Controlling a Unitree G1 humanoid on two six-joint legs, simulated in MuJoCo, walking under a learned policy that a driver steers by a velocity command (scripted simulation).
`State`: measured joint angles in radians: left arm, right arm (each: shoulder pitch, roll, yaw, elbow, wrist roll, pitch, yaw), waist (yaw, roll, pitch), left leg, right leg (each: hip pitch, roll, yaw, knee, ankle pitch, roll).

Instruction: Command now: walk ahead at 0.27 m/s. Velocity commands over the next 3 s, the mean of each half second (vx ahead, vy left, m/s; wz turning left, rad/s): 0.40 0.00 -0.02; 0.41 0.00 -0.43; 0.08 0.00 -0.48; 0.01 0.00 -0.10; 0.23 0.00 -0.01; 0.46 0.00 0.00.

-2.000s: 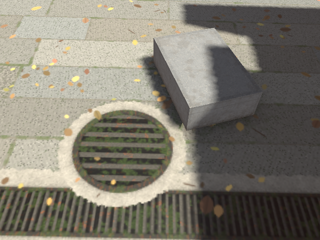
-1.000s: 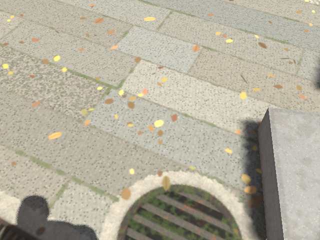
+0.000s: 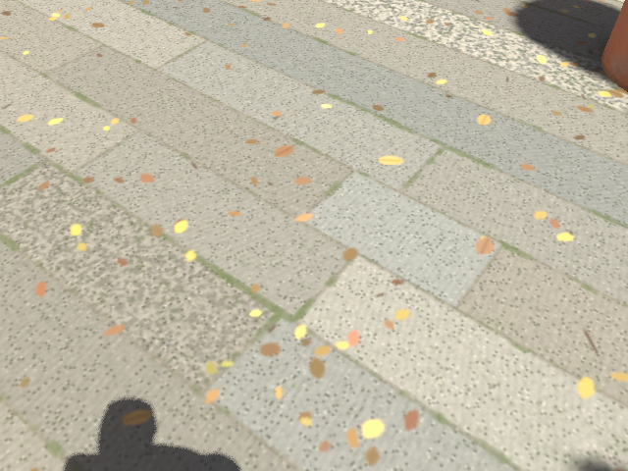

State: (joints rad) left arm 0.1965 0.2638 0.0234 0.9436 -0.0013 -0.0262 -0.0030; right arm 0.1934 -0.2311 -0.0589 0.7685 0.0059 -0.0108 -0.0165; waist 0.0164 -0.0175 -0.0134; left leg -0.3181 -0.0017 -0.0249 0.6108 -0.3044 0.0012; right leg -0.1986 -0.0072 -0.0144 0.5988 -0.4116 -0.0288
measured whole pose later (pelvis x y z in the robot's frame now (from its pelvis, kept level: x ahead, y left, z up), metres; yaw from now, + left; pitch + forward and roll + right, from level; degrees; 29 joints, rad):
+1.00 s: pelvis +0.41 -0.01 +0.00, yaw -16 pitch +1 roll +3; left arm 0.11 0.26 0.07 0.76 -0.01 -0.02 -0.05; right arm 0.25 -0.27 -0.08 0.89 0.02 -0.04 -0.03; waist -0.03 -0.02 0.04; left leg 0.01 0.05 0.29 0.45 -0.42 -0.04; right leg -0.52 -0.05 -0.05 0.58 -0.04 -0.06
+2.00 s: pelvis +0.53 -0.03 +0.01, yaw -32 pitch -1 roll +0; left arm 0.21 0.24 0.04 0.77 0.02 0.02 0.02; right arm 0.14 -0.25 -0.02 0.89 -0.01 -0.01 -0.01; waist -0.01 0.01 0.03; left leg -0.24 0.02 -0.03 0.54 -0.28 -0.03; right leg -0.22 0.02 0.07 0.55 -0.30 0.00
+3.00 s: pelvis +0.81 -0.26 +0.02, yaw -31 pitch +0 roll -2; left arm 0.32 0.25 0.05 0.89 0.00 -0.09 -0.03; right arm 0.18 -0.30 -0.06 0.87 0.01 -0.08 -0.01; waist 0.04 0.05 0.02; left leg -0.66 0.14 -0.04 1.00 -0.15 0.01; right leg -0.12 0.08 -0.05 0.27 -0.15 -0.07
